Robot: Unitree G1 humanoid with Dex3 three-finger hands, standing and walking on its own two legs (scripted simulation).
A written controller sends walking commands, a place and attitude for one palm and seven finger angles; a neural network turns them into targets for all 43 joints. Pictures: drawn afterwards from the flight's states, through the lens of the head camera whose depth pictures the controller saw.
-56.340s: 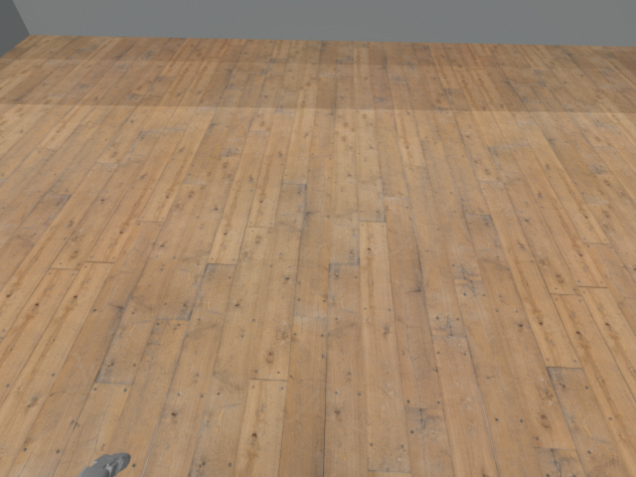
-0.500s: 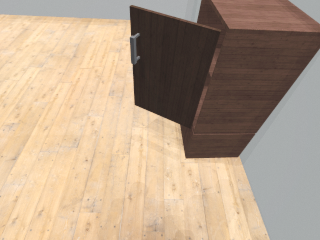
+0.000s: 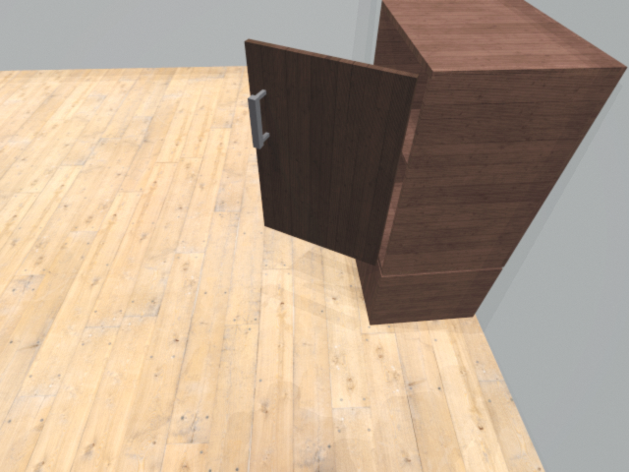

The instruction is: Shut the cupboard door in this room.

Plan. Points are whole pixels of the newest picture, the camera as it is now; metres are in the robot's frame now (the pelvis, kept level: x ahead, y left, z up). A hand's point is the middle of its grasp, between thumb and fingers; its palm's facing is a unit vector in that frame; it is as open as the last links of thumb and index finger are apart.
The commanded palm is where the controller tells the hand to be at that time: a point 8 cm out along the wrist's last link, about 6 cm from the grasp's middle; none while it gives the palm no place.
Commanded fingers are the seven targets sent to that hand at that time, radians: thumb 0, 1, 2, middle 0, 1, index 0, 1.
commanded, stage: let the arm hang, fingers relaxed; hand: left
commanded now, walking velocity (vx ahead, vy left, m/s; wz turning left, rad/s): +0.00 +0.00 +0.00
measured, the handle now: (260, 119) +0.90 +0.18 -0.02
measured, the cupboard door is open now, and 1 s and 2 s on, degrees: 59 59 59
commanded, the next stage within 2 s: look to check the result in 0.14 s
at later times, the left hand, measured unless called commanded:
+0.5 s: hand out of the picture -0.01 +0.15 -0.18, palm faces +0.03 -0.98 -0.17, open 7.3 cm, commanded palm none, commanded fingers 0.00 0.90 0.90 -0.20 -0.30 -0.20 -0.30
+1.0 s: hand out of the picture +0.01 +0.15 -0.18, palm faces +0.10 -0.98 -0.17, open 7.3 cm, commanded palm none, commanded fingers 0.00 0.90 0.90 -0.20 -0.30 -0.20 -0.30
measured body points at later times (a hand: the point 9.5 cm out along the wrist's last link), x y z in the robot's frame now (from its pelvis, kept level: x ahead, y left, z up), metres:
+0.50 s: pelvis +0.02 -0.01 +0.00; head +0.03 -0.01 +0.45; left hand -0.01 +0.20 -0.16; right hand +0.00 -0.21 -0.16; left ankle +0.04 +0.08 -0.74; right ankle +0.00 -0.11 -0.74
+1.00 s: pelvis +0.03 -0.01 +0.00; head +0.05 +0.00 +0.44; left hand +0.01 +0.20 -0.17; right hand +0.02 -0.22 -0.17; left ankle +0.04 +0.08 -0.74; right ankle +0.00 -0.11 -0.74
